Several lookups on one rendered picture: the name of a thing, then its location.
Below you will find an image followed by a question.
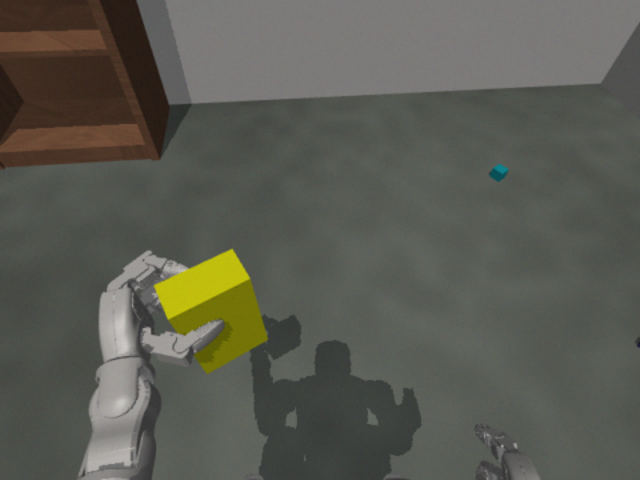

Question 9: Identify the left robot arm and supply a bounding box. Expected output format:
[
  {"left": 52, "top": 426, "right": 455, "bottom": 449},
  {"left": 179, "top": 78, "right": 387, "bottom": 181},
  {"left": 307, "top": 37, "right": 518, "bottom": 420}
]
[{"left": 77, "top": 356, "right": 161, "bottom": 480}]

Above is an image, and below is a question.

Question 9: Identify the right robot hand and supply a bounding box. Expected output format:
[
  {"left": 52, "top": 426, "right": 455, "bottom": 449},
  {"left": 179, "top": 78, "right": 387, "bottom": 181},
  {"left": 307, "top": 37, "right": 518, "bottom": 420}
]
[{"left": 475, "top": 424, "right": 541, "bottom": 480}]

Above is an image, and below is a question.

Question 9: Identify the bookshelf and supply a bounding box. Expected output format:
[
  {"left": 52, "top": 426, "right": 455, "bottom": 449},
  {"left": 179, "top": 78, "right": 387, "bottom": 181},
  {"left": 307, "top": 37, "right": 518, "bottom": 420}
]
[{"left": 0, "top": 0, "right": 170, "bottom": 169}]

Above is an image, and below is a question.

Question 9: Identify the left robot hand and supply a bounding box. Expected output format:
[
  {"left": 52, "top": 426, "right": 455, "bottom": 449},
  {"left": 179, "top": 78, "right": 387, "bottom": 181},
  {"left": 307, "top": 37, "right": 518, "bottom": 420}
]
[{"left": 99, "top": 250, "right": 225, "bottom": 367}]

